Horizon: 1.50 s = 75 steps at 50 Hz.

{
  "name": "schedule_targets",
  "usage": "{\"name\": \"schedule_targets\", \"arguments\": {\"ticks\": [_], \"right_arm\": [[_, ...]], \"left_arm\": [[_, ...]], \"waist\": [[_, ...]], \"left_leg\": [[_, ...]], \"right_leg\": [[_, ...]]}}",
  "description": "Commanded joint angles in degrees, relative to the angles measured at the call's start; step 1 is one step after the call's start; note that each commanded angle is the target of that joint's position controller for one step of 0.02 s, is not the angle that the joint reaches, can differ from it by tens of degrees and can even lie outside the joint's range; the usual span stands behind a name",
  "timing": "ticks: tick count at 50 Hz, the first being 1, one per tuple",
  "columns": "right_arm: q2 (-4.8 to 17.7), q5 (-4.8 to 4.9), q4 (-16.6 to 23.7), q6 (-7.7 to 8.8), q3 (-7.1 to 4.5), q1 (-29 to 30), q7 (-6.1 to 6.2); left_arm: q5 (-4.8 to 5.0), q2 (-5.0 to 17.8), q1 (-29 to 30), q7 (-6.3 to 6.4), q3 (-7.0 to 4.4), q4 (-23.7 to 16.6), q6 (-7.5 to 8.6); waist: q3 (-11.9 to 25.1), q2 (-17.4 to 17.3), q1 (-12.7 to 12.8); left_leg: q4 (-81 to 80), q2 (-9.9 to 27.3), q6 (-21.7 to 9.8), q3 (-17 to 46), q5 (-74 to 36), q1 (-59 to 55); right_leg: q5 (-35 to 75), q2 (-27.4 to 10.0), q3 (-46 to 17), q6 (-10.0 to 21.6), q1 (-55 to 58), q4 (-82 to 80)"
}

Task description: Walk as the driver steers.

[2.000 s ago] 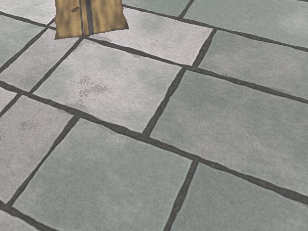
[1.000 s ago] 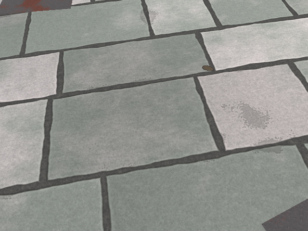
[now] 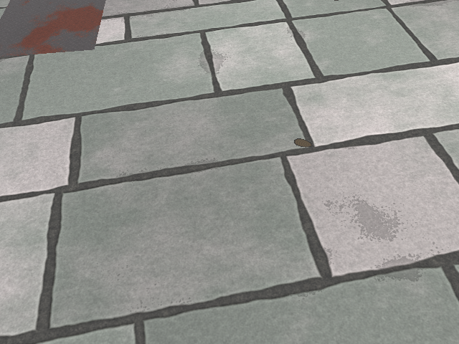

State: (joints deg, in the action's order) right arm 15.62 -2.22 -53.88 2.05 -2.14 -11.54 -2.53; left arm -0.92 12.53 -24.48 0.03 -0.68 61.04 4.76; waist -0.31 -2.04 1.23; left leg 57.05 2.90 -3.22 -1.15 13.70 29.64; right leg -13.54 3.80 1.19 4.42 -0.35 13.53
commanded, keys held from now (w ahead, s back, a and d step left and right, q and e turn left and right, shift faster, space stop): w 0.32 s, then no key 0.68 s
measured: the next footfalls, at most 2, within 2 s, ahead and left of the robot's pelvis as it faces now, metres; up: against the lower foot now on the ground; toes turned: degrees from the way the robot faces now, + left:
left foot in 0.26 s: +0.35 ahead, +0.11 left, +0.00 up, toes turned +3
right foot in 0.72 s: +0.47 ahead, -0.07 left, +0.00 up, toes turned -2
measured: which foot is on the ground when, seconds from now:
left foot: up 0.00-0.24, down 0.26-1.00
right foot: down 0.00-0.26, up 0.28-0.70, down 0.72-1.00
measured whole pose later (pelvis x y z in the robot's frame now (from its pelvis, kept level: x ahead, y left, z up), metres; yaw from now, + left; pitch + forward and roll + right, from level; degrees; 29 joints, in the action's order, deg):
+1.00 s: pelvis +0.38 +0.01 -0.01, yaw +1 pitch -2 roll +0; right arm 8.6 -0.9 -64.0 0.5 0.5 -17.8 2.4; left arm -0.2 8.7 -12.3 2.2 -0.3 62.6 0.8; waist -2.0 -0.6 -0.4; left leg 24.6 -0.6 -1.6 -2.2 19.0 4.2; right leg -8.7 2.5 4.2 3.6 -13.8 23.8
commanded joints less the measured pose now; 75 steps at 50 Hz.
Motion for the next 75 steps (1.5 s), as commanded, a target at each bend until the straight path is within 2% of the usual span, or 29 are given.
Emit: {"name": "schedule_targets", "arguments": {"ticks": [1, 8, 10, 12, 13, 14, 15, 16, 18, 20, 22, 27, 32, 35, 37, 38, 39, 43, 45, 51, 56, 59, 62, 64, 69, 72, 73, 74, 75], "right_arm": [[2.5, 0.01, 4.88, 0.15, -0.16, 6.82, -0.16], [1.47, 0.99, 9.83, 0.18, 1.03, 16.58, 0.42], [3.05, 0.9, 8.6, 0.57, 0.28, 11.29, 1.16], [5.29, 0.85, 3.13, 1.38, -1.2, -5.03, 2.16], [8.43, -0.26, 0.76, 1.73, -2.36, -14.06, 2.96], [14.39, -1.63, 0.37, 1.73, -3.77, -17.63, 3.06], [12.21, 1.08, 0.17, 1.09, -3.68, -14.46, 2.28], [9.11, 1.79, 1.43, 1.16, -2.95, -6.62, 2.23], [2.98, 1.52, 1.54, 2.43, -1.3, -1.8, 2.06], [0.21, 1.41, -0.53, 3.52, -0.24, -3.62, 2.23], [1.06, 1.29, -2.18, 4.38, -0.12, -6.26, 2.11], [1.63, 1.35, -3.51, 3.31, 0.71, -7.63, 2.66], [1.33, 1.16, -5.71, 2.05, 1.15, -11.23, 3.5], [0.51, 1.45, -6.33, 1.38, 1.41, -10.15, 4.12], [-1.38, 1.31, -6.83, 1.56, 1.77, -17.4, 4.28], [-4.76, 2.54, -9.31, 0.36, 2.34, -22.08, 4.56], [-1.93, 2.21, -9.37, -0.67, 1.57, -19.07, 5.05], [-4.69, 1.22, -9.85, -2.56, 2.0, -14.95, 4.6], [-3.19, 0.57, -9.78, -2.24, 2.05, -12.79, 4.58], [-2.98, 1.6, -10.71, -0.96, 2.15, -11.51, 5.4], [-3.72, 1.46, -11.31, -1.24, 2.38, -11.51, 5.55], [-2.1, 1.05, -11.84, -1.33, 1.58, -13.71, 5.3], [0.79, 1.48, -11.84, -1.11, 0.28, -17.38, 5.15], [1.32, 1.04, -12.01, -0.44, -0.34, -18.2, 5.15], [1.7, 0.42, -11.67, 1.55, -1.1, -18.51, 4.44], [1.55, 1.35, -10.18, 2.08, -0.94, -13.58, 3.75], [0.43, 1.48, -9.14, 2.61, -0.46, -12.34, 3.28], [-4.56, 2.09, -6.35, 2.7, 0.68, -14.27, 3.06], [-0.9, 0.59, -5.6, 2.09, -0.46, -9.95, 2.94]], "left_arm": [[0.29, 6.67, -4.11, 0.31, -0.89, -0.15, 0.9], [-0.12, 7.53, -5.12, 0.79, -0.77, 1.47, 0.73], [-0.04, 8.42, -3.07, 1.0, -1.01, 1.3, 0.83], [-0.07, 9.34, -1.03, 1.1, -1.4, 0.88, 0.3], [0.08, 8.17, -1.42, 0.86, -1.02, 0.0, 0.3], [1.31, 0.57, -8.49, 0.13, 0.25, -1.12, 0.16], [0.2, 6.2, -6.25, 0.07, -1.29, -0.5, 0.17], [-0.12, 7.35, -0.6, -0.01, -1.86, -2.61, 0.22], [-0.33, 5.21, 3.22, -0.15, -1.72, -3.12, 0.22], [-1.21, 2.68, 0.66, -0.33, -1.37, -2.28, -1.41], [-1.07, 1.71, 0.62, -0.34, -1.39, -2.33, -2.34], [-0.43, 0.83, 9.93, -0.17, -0.6, -4.77, -2.99], [-0.16, 1.76, 13.6, 1.06, -0.32, -4.74, -3.0], [-0.42, 1.62, 10.31, 1.82, -0.4, -2.96, -2.17], [-0.86, 7.26, 4.89, 2.25, -1.51, -1.5, -1.0], [0.28, 5.19, 5.22, 2.2, -0.97, -1.11, -1.73], [0.39, 2.7, 5.87, 2.02, -0.31, -1.48, -2.29], [0.22, 2.61, 14.24, 2.74, -0.01, -2.23, -3.71], [0.94, 2.63, 13.33, 2.43, -0.45, -1.72, -4.12], [0.54, 1.02, 8.88, 2.21, -0.61, 1.62, -3.47], [0.53, 0.33, 8.13, 2.39, -0.48, 3.15, -4.02], [0.34, 1.16, 7.42, 2.06, -1.08, 3.5, -4.49], [-0.31, -0.72, 11.75, 0.94, -1.03, 0.7, -3.98], [-1.15, -0.71, 14.93, 0.23, -1.09, -1.91, -2.84], [0.19, 0.93, 16.77, -1.02, -2.43, -5.61, -0.64], [0.77, 0.58, 1.59, -0.95, -3.69, -1.19, -0.37], [-0.15, 5.02, -8.16, -0.16, -5.32, 1.0, -0.09], [-0.99, 11.82, -15.56, 0.26, -6.68, 1.75, -0.27], [-0.6, 8.01, -10.55, 0.51, -5.46, 1.22, -1.12]], "waist": [[-5.76, 6.09, 0.35], [-7.74, 7.84, 1.16], [-4.63, 7.84, -2.0], [3.9, 6.54, -8.96], [9.25, 3.51, -11.73], [16.51, -9.65, -7.44], [16.18, -5.07, -7.64], [5.42, -2.94, -4.36], [-2.27, 1.33, -1.5], [-1.7, 0.53, 1.12], [-0.73, 0.0, 2.04], [-0.6, -3.04, 0.73], [0.05, -3.46, -1.68], [-1.32, -1.54, 0.12], [4.35, 7.06, -2.23], [8.08, 12.0, -2.26], [6.34, 10.43, -1.13], [0.24, 7.55, -4.81], [-3.7, 4.52, -2.85], [-1.4, 1.11, -1.37], [-3.31, 1.16, -1.28], [-4.59, -0.49, -1.78], [-12.8, -5.96, -4.15], [-15.84, -6.03, -4.68], [-12.28, -3.29, -3.6], [-6.99, -0.51, 4.41], [-1.88, 6.48, 8.85], [4.7, 21.2, 9.18], [1.23, 11.49, 6.42]], "left_leg": [[-1.12, 1.1, 1.95, -1.96, -3.46, 13.18], [-21.3, -2.2, -0.62, -5.71, -8.76, 3.11], [-23.38, -4.54, -2.91, -5.98, -6.84, -4.71], [-28.33, -6.62, -5.16, -5.73, -7.54, -21.86], [-29.34, 1.28, -7.23, 2.58, -1.41, -35.65], [-32.94, 19.48, -14.79, 31.58, 5.34, -50.76], [-42.15, 19.88, -16.73, 44.03, 11.75, -46.84], [-43.57, 18.11, -14.9, 33.87, 14.83, -37.56], [-45.55, 13.69, -12.29, 20.18, -9.75, -23.37], [-44.52, 11.14, -10.7, 10.78, -32.27, -17.81], [-43.43, 9.81, -10.52, 5.72, -45.74, -17.43], [-42.03, 5.63, -7.5, -1.11, -49.83, -18.33], [-38.29, 7.62, -7.25, 1.06, -45.69, -23.33], [-32.43, 7.72, -5.58, 2.97, -38.32, -23.4], [-24.79, 2.8, -1.75, 0.98, -11.56, -16.88], [-21.27, -2.06, -0.5, -1.12, 10.57, -15.85], [-20.36, -3.15, -0.15, -0.62, 17.1, -15.81], [-32.9, -1.9, 0.73, 1.11, 3.78, -23.44], [-36.19, 0.5, 0.74, 3.6, 1.59, -20.75], [-38.61, 2.44, 0.23, 4.52, -4.59, -20.02], [-39.3, 2.84, 0.05, 4.55, -4.8, -20.29], [-40.15, 2.04, -2.55, 5.68, 14.24, -19.06], [-48.1, 10.27, -8.29, 17.26, 30.12, -20.31], [-50.08, 15.68, -11.3, 21.63, 24.59, -23.38], [-46.03, 13.82, -9.95, 14.39, 0.13, -30.62], [-32.77, 6.77, -5.7, 5.88, -14.83, -13.87], [-17.3, 2.13, -3.22, 0.75, -15.29, -5.72], [4.74, -6.06, -0.49, -5.13, 11.29, 4.86], [13.64, -3.37, -2.09, 3.17, 15.04, 6.97]], "right_leg": [[19.95, -14.18, -9.95, 6.38, 3.85, -6.41], [35.07, -14.67, -5.53, 5.94, 2.93, -5.57], [50.48, -15.26, -3.97, 4.64, 4.86, 1.22], [55.35, -13.6, -1.95, 2.85, 3.46, 20.03], [39.0, -11.11, -0.84, 2.25, -6.71, 34.78], [-5.52, -1.0, 1.35, -0.13, -26.48, 58.13], [-14.14, 0.66, -5.64, 0.95, -33.01, 65.42], [-8.5, -3.68, -5.53, 1.54, -36.42, 64.99], [-3.57, -6.87, -4.55, 0.97, -31.02, 59.15], [-4.75, -7.25, -3.87, -0.55, -24.08, 55.21], [-3.93, -6.21, -2.44, -1.54, -23.27, 51.59], [5.59, -5.45, 1.53, -2.76, -22.75, 33.29], [6.61, -4.3, 1.75, -2.2, -19.52, 24.22], [9.83, -4.43, 0.71, -0.64, -12.75, 11.53], [46.18, -16.54, -9.94, 2.42, 2.25, 12.66], [50.88, -22.18, -15.44, 9.94, 2.69, 12.68], [42.07, -22.81, -18.4, 11.69, -1.19, 9.36], [11.06, -14.39, -11.54, 3.46, -14.63, 3.34], [0.17, -10.26, -8.69, -0.04, -15.2, 2.63], [18.22, -9.57, -6.46, 0.37, -5.52, 7.42], [15.12, -9.09, -6.02, -0.17, -6.9, 6.67], [-6.23, -5.36, -3.54, 0.87, -10.45, 9.9], [-12.26, -1.47, 2.18, 0.47, -25.72, 20.91], [-9.38, -4.44, 2.82, 0.38, -32.85, 27.23], [-8.26, -5.47, 3.25, -0.03, -33.3, 26.0], [-0.32, 0.26, 6.5, 0.75, -2.69, 15.99], [-6.0, -7.34, -3.69, 2.68, 9.63, 10.99], [-18.77, -25.08, -31.39, 8.5, 15.74, -1.53], [-21.36, -26.78, -36.03, 8.96, 7.69, -4.45]]}}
